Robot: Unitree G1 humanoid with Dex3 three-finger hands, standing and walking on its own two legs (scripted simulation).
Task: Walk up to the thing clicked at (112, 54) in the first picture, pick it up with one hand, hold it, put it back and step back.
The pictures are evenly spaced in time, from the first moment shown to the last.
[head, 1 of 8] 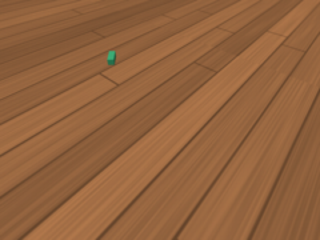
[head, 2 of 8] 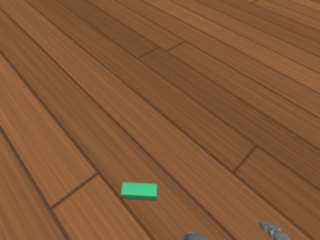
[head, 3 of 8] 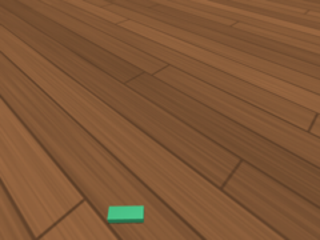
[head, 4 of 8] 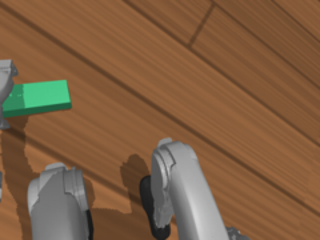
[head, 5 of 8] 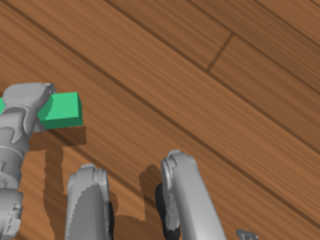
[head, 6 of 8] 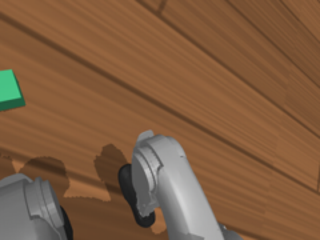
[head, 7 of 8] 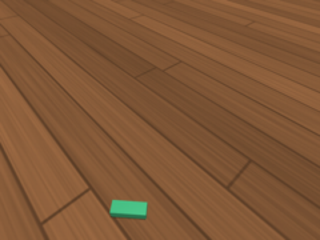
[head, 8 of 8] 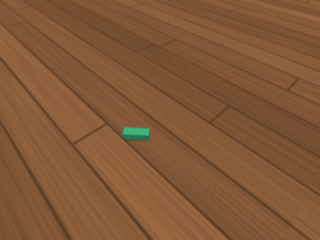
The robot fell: no
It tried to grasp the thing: yes
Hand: left
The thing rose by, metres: 0.66
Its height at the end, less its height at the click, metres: +0.00
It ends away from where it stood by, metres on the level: 0.02
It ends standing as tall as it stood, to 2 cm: yes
